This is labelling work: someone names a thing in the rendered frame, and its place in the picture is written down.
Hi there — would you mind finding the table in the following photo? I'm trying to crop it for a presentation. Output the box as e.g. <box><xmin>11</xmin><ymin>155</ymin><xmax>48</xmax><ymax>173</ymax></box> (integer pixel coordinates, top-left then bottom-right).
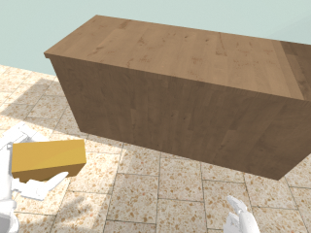
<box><xmin>44</xmin><ymin>15</ymin><xmax>311</xmax><ymax>181</ymax></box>

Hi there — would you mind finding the robot right hand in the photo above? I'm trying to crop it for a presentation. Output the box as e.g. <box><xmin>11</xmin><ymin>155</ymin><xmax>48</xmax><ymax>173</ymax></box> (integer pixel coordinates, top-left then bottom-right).
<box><xmin>223</xmin><ymin>195</ymin><xmax>260</xmax><ymax>233</ymax></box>

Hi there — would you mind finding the sponge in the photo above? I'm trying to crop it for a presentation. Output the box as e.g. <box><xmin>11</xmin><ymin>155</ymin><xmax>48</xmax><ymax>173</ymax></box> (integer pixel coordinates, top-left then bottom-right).
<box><xmin>11</xmin><ymin>139</ymin><xmax>86</xmax><ymax>183</ymax></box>

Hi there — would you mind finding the robot left hand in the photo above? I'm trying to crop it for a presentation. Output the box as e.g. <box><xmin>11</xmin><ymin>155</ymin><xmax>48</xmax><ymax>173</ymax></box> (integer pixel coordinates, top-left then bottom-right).
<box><xmin>0</xmin><ymin>121</ymin><xmax>69</xmax><ymax>202</ymax></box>

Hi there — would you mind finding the robot left forearm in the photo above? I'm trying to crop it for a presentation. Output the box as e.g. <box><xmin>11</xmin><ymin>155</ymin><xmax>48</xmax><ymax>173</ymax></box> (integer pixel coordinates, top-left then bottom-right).
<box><xmin>0</xmin><ymin>199</ymin><xmax>19</xmax><ymax>233</ymax></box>

